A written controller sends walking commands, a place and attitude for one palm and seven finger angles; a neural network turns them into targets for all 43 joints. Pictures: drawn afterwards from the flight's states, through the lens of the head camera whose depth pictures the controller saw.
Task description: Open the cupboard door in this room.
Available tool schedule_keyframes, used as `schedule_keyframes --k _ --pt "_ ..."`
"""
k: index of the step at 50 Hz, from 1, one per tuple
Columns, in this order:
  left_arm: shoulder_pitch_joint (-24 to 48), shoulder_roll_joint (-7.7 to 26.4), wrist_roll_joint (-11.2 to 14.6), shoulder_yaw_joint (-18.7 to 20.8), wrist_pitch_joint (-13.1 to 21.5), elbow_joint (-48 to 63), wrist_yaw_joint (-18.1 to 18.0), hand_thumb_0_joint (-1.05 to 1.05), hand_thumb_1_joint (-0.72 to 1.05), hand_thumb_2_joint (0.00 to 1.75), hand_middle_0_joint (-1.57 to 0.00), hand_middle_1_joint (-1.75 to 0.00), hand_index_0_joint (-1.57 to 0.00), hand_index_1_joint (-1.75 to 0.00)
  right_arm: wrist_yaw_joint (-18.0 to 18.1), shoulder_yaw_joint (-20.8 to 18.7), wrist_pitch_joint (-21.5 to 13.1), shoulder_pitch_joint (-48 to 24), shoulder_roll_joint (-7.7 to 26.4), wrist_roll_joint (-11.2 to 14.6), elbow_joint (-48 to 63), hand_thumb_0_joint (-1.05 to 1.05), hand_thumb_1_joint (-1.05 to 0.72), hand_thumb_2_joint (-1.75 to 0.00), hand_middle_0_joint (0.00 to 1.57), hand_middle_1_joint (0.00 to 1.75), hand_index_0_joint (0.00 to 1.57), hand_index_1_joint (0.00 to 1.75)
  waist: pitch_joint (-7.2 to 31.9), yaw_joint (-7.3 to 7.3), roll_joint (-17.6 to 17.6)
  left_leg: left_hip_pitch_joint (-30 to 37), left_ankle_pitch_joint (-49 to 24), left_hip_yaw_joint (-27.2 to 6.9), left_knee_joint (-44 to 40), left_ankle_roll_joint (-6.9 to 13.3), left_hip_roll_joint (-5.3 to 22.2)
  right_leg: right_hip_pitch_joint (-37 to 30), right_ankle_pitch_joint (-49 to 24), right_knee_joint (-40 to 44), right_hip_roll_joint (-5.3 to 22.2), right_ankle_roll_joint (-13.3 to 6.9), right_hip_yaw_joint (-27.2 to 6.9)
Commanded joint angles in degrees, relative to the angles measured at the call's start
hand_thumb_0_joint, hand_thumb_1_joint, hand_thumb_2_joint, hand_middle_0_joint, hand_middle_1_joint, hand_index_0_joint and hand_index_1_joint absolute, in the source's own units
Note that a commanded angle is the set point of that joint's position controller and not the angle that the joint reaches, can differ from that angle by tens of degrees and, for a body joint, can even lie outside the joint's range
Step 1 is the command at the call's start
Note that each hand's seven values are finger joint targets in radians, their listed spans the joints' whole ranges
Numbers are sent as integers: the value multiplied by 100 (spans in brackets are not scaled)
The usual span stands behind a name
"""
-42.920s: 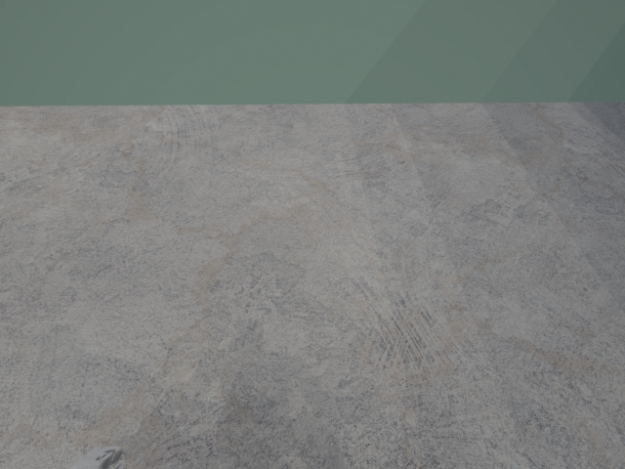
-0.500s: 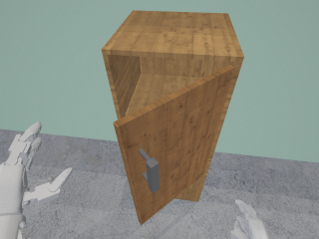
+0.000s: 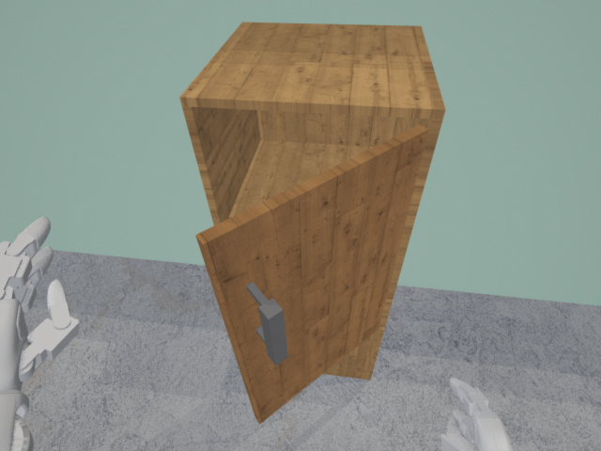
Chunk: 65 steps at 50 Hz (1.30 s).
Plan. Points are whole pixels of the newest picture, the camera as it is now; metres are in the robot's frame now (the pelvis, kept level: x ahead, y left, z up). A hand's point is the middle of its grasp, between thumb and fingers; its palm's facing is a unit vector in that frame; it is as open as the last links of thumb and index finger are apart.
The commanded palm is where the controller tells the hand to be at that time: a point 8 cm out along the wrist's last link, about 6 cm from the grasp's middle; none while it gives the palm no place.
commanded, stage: draw the hand back to the body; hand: left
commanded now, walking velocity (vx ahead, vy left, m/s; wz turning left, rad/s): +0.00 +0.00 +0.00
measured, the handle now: (266, 323) +0.28 +0.09 +0.03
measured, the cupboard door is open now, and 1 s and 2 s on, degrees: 46 46 46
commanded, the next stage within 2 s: step back with the hand held close in 0.04 s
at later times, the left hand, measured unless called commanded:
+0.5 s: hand (70, 329) +0.18 +0.27 +0.15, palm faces +0.33 -0.80 -0.51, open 7.4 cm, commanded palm +0.12 +0.31 +0.17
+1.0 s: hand out of the picture +0.08 +0.29 +0.16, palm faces +0.47 -0.76 -0.46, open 7.4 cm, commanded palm +0.01 +0.33 +0.17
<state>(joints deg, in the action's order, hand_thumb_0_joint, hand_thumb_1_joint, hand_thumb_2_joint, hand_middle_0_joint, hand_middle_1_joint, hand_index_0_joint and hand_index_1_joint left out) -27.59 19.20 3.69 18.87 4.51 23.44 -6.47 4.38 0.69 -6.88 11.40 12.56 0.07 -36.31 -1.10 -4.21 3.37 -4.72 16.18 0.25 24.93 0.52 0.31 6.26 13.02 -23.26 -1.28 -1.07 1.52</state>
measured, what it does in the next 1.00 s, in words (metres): shifts its weight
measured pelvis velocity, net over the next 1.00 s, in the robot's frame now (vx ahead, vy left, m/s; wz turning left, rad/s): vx -0.13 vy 0.03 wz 0.01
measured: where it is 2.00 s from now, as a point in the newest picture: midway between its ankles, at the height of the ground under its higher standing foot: outside the picture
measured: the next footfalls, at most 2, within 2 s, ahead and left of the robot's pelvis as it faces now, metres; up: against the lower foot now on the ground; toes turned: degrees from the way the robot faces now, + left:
left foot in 1.34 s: -0.13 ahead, +0.14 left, +0.00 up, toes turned +8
right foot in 1.72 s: -0.32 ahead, -0.08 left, +0.00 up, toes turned -9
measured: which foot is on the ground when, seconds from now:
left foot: down 0.00-1.00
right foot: down 0.00-1.00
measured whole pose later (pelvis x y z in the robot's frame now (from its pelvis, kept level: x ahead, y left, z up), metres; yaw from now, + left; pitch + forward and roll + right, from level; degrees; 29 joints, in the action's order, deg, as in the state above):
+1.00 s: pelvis -0.13 +0.03 -0.03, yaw +1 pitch -2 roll +0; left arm -27.8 22.7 -0.2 26.2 13.3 30.2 -9.2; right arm 4.1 0.0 -4.7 13.6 11.8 0.2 -31.8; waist -3.9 0.6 -1.3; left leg -25.3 16.3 2.5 38.9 3.6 -1.4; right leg 25.7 9.9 -35.0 -0.3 1.0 -1.9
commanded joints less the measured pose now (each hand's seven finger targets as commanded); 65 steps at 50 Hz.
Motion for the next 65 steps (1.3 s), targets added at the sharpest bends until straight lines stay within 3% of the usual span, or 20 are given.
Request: schedule_keyframes --k 1,8,9,11,12,19,25,30,35,38,43,51,54,56,57,59,60,61,63,65 --pt "558 1046 5 706 385 1149 -110 0 90 90 -20 -30 -20 -30 42 -177 -313 -788 567 19 929 0 -90 -90 20 30 20 30 369 28 2 -194 -1373 100 -359 67 60 -192 -1056 370 129 12 -111" --pt "907 1148 -20 739 449 1316 -122 0 90 90 -20 -30 -20 -30 22 -187 -336 -837 580 20 899 0 -90 -90 20 30 20 30 471 35 58 -120 -1372 80 -405 68 52 -246 -1044 387 122 7 -111" --pt "1924 2029 -109 1627 742 1413 -205 0 90 90 -20 -30 -20 -30 18 -85 -226 -694 622 106 1146 0 -90 -90 20 30 20 30 -258 260 369 -583 -759 -61 -380 116 103 307 -1115 656 335 -25 -685" --pt "509 1165 -62 1010 731 578 -63 0 90 90 -20 -30 -20 -30 15 -218 -81 -681 683 67 1046 0 -90 -90 20 30 20 30 164 316 -459 -343 -835 -68 -152 165 128 407 -1318 738 457 -11 -793" --pt "314 1048 -84 852 730 656 -26 0 90 90 -20 -30 -20 -30 -12 -246 1 -698 717 46 1076 0 -90 -90 20 30 20 30 295 335 -411 -299 -946 -16 -128 163 138 399 -1491 713 482 5 -782" --pt "-63 1480 -130 1207 769 1378 -152 0 90 90 -20 -30 -20 -30 17 -376 308 -707 778 52 1315 0 -90 -90 20 30 20 30 1118 336 -160 -600 -2023 -68 -186 83 299 -237 -2701 -18 459 59 -527" --pt "-482 1530 -134 1394 809 1600 -249 0 90 90 -20 -30 -20 -30 42 -422 419 -690 713 84 1486 0 -90 -90 20 30 20 30 1214 334 52 -1047 -2054 -111 -180 86 388 -333 -2830 -450 390 84 -536" --pt "-460 1414 -202 1355 871 1637 -281 0 90 90 -20 -30 -20 -30 47 -429 343 -645 778 87 1533 0 -90 -90 20 30 20 30 826 334 315 -2118 -674 -307 -586 295 618 -483 -1825 -910 196 194 -465" --pt "-128 1308 -334 1316 969 1546 -296 0 90 90 -20 -30 -20 -30 60 -437 182 -520 835 82 1535 0 -90 -90 20 30 20 30 323 392 111 -3587 1770 -574 -798 536 746 -685 -885 -1287 164 206 -620" --pt "144 1300 -395 1299 1045 1580 -306 0 90 90 -20 -30 -20 -30 62 -443 86 -405 849 59 1489 0 -90 -90 20 30 20 30 190 449 -224 -3682 2305 -548 -383 537 571 -222 -53 -966 305 129 -947" --pt "421 1405 -376 1353 1152 1843 -376 0 90 90 -20 -30 -20 -30 47 -395 -25 -331 808 14 1384 0 -90 -90 20 30 20 30 202 494 -208 -3108 2218 -537 25 407 333 735 1003 -428 469 9 -1159" --pt "-26 1467 -375 1732 1303 1911 -395 0 90 90 -20 -30 -20 -30 15 -431 -164 -385 803 37 1369 0 -90 -90 20 30 20 30 655 407 601 -4236 2652 -1080 -756 684 1062 -547 -376 -2326 -86 194 -617" --pt "-26 1514 -452 1921 1342 1589 -334 0 90 90 -20 -30 -20 -30 14 -524 -253 -520 853 39 1372 0 -90 -90 20 30 20 30 309 373 743 -5135 3255 -1052 -820 875 1521 -924 2 -2942 -303 264 -621" --pt "-170 1435 -351 1835 1367 1539 -266 0 90 90 -20 -30 -20 -30 -26 -543 -310 -396 761 63 1312 0 -90 -90 20 30 20 30 258 399 -84 -4151 2648 -436 55 539 1064 161 131 -1949 -17 1 -1081" --pt "-101 1458 -311 1793 1360 1677 -245 0 90 90 -20 -30 -20 -30 -55 -566 -304 -348 714 75 1298 0 -90 -90 20 30 20 30 314 420 -640 -3557 2541 61 949 284 554 1041 799 -1058 407 -193 -1853" --pt "176 1599 -239 1613 1279 1939 -327 0 90 90 -20 -30 -20 -30 -175 -544 -226 -314 549 2 938 0 -90 -90 20 30 20 30 390 459 -1761 -1707 1429 259 3591 -189 -142 3225 1837 1087 1902 -947 -3801" --pt "298 1582 -266 1417 1208 1948 -354 0 90 90 -20 -30 -20 -30 -250 -463 -124 -400 425 -49 844 0 -90 -90 20 30 20 30 581 447 -1987 -1768 1337 8 4304 -190 -60 2872 1433 1128 2025 -1018 -3506" --pt "436 1624 -289 1447 1196 2078 -347 0 90 90 -20 -30 -20 -30 -252 -456 -76 -347 444 -56 894 0 -90 -90 20 30 20 30 599 517 -1937 -1638 1254 32 4219 -190 -39 2794 878 994 1759 -858 -2978" --pt "451 1640 -287 1498 1216 2092 -352 0 90 90 -20 -30 -20 -30 -184 -418 -60 -445 441 -9 1001 0 -90 -90 20 30 20 30 538 454 -1739 -1162 1310 125 2862 -130 -49 2521 -202 613 1314 -580 -2115" --pt "497 1643 -233 1483 1270 2184 -330 0 90 90 -20 -30 -20 -30 -82 -392 -86 -366 559 -30 866 0 -90 -90 20 30 20 30 354 580 -664 -725 828 253 608 -76 -186 2529 -26 35 933 -217 -1699"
